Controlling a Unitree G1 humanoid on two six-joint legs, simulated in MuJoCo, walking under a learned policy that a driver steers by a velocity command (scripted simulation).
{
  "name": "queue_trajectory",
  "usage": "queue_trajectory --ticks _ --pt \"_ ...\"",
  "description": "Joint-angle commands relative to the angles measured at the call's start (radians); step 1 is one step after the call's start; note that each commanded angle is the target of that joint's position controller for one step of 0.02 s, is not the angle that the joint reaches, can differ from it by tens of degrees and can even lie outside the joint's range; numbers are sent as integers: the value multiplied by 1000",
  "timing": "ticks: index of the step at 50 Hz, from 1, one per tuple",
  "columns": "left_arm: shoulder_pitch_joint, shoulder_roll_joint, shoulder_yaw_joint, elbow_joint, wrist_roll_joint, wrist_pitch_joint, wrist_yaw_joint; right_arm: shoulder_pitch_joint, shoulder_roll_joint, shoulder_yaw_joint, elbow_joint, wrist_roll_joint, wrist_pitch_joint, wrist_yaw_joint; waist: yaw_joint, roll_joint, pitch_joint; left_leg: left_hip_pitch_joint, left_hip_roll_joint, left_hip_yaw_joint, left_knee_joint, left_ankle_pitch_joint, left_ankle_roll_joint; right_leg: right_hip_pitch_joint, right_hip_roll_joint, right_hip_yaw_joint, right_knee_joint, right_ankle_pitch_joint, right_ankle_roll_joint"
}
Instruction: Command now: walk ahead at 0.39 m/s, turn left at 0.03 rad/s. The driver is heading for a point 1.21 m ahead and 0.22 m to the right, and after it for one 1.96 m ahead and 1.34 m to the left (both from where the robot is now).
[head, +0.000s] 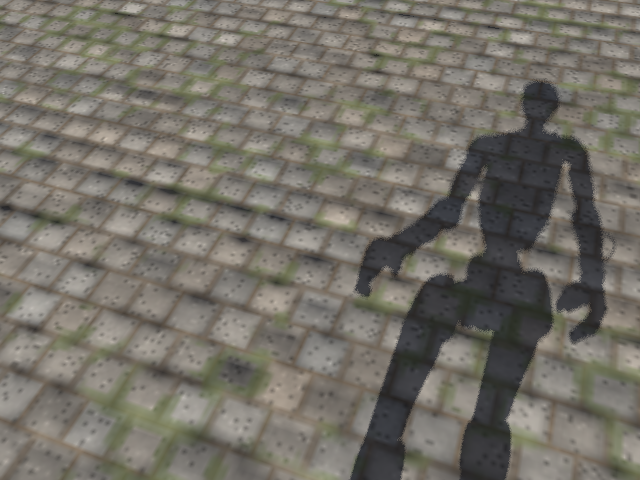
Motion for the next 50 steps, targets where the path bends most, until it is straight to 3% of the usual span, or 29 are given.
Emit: queue_trajectory --ticks 1,2,3,5,8,11,14,18,20,21,22,23,24,25,26,27,28,29,32,35,38,42,46,47,48,49,50 --pt "213 185 41 0 11 -14 2 -148 -120 -24 -159 27 -62 -5 110 -224 57 -650 12 -24 484 -109 24 379 -419 748 -392 -458 -246" --pt "168 141 27 -12 11 -18 6 -151 -130 -28 -144 28 -70 1 90 -188 105 -675 47 -16 505 -6 40 344 -371 642 -390 -414 -213" --pt "135 131 22 -21 19 -19 8 -147 -114 -27 -127 17 -75 4 74 -146 103 -663 70 0 493 75 46 321 -326 551 -394 -312 -185" --pt "112 113 11 -26 22 -14 12 -159 -92 -26 -118 0 -77 15 59 -127 101 -612 103 13 429 191 37 275 -263 402 -411 -89 -152" --pt "138 114 9 -15 14 -11 20 -198 -63 -18 -126 -6 -73 22 65 -109 85 -591 95 58 316 308 -2 265 -222 265 -433 159 -156" --pt "164 128 11 2 10 0 30 -297 -25 0 -158 -4 -79 30 90 -105 95 -516 73 88 105 437 -24 224 -189 166 -441 272 -143" --pt "215 144 15 26 2 6 36 -391 -17 9 -184 5 -88 48 119 -101 123 -442 45 109 -33 525 -22 207 -206 140 -454 263 -146" --pt "234 155 24 52 -9 20 38 -436 -49 3 -207 9 -96 69 93 -105 132 -433 31 91 -122 467 30 328 -267 140 -397 381 -128" --pt "224 179 33 53 -6 29 42 -369 -87 -13 -193 5 -95 67 42 -131 63 -313 -11 120 -128 389 66 383 -270 126 -283 682 -107" --pt "210 186 35 52 -3 37 44 -257 -120 -31 -164 4 -92 58 -26 -139 -18 -158 -43 147 -141 378 96 377 -246 99 -141 858 -90" --pt "207 170 27 44 5 42 49 -90 -162 -52 -118 4 -87 45 -106 -130 -132 101 -25 133 -128 392 128 270 -202 69 68 855 -58" --pt "231 98 1 16 36 39 52 86 -241 -67 -85 -8 -77 29 -142 39 -299 428 203 -137 -83 377 189 26 -125 38 414 438 -28" --pt "377 -14 -30 13 10 17 40 80 -264 -63 -70 -14 -83 43 -40 294 -431 656 389 -654 -261 64 344 -307 58 142 701 -299 16" --pt "256 115 -2 13 -19 -2 31 40 -157 -40 -76 -3 -84 42 -87 163 -306 562 347 -639 -349 -67 293 -418 -3 210 776 -281 6" --pt "142 150 11 -24 -37 -13 26 -31 -128 -29 -76 0 -84 37 -76 102 -147 413 314 -471 -370 -7 253 -458 -52 168 754 -182 -5" --pt "95 132 6 -32 -26 -20 31 -90 -122 -25 -79 -7 -86 38 -42 -1 -75 268 277 -367 -392 132 238 -419 -99 144 706 -91 -1" --pt "84 122 10 -32 -8 -18 33 -130 -103 -20 -80 -17 -89 41 -9 -9 -28 164 237 -283 -417 242 234 -384 -128 138 652 -36 8" --pt "114 109 10 -25 -5 -9 31 -149 -88 -16 -78 -29 -94 42 24 23 -30 103 214 -234 -444 297 233 -325 -153 147 631 1 14" --pt "125 68 3 -21 2 19 36 -148 -93 -18 -47 -13 -114 43 53 30 3 6 197 -137 -511 373 257 -307 -173 128 553 32 47" --pt "8 61 -1 -63 14 21 38 -112 -122 -24 -15 -14 -113 30 27 13 59 0 179 -69 -542 421 255 -390 -180 117 392 180 77" --pt "-102 37 -12 -89 12 5 26 -74 -140 -25 6 -7 -102 21 -15 6 75 9 138 12 -540 453 216 -349 -146 81 165 358 73" --pt "-227 36 -17 -132 0 -8 4 17 -166 -28 55 4 -85 17 -65 3 90 122 182 11 -507 439 207 -347 -111 66 19 403 56" --pt "-238 67 -8 -156 1 -13 -17 32 -182 -35 84 7 -57 7 -36 27 69 274 243 -11 -405 578 176 -334 -85 68 -48 253 6" --pt "-191 85 0 -146 2 -14 -16 18 -192 -38 83 6 -52 5 -5 43 38 288 238 -4 -346 714 164 -259 -60 47 -55 211 -11" --pt "-79 114 18 -116 3 -14 -12 -4 -193 -36 81 4 -45 3 62 42 -33 272 203 28 -210 870 143 -100 -26 13 -80 213 -38" --pt "87 166 42 -71 7 -12 -1 -3 -161 -22 70 -7 -42 -1 132 18 -157 161 150 67 4 835 111 166 -61 42 -50 245 -77" --pt "212 273 66 -55 26 -7 5 110 -59 13 41 -20 -59 6 115 -174 -337 -224 27 115 398 471 44 600 -323 425 -23 185 -221"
